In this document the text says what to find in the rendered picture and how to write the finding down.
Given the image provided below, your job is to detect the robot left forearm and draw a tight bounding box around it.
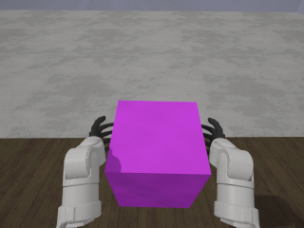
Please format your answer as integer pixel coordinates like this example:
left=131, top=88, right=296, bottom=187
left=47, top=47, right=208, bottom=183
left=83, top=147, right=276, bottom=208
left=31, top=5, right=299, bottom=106
left=56, top=136, right=106, bottom=228

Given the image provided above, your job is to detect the robot right hand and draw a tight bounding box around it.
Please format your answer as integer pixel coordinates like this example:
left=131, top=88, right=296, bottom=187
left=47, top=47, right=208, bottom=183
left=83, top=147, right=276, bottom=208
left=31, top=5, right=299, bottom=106
left=201, top=118, right=225, bottom=155

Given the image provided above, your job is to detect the robot right forearm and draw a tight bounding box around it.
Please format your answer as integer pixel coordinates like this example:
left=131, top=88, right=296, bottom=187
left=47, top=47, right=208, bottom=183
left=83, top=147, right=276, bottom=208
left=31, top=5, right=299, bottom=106
left=209, top=138, right=260, bottom=228

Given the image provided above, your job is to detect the carton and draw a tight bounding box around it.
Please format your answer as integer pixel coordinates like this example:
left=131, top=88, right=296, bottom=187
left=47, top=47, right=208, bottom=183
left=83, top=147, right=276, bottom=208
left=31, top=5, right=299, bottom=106
left=104, top=100, right=212, bottom=208

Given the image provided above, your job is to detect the robot left hand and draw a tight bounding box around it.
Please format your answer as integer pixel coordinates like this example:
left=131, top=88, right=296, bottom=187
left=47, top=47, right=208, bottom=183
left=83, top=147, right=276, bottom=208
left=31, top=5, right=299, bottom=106
left=89, top=116, right=114, bottom=152

